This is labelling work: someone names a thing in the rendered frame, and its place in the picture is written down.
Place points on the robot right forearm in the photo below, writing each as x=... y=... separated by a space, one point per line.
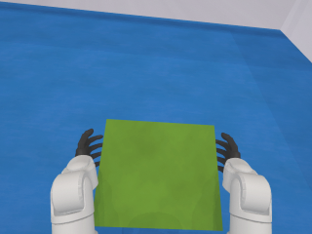
x=250 y=202

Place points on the robot left forearm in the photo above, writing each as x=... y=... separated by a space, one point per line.
x=72 y=197

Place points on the robot right hand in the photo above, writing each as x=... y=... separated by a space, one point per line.
x=231 y=150

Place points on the robot left hand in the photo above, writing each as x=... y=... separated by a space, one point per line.
x=84 y=148

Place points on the carton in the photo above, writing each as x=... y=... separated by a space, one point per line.
x=158 y=175

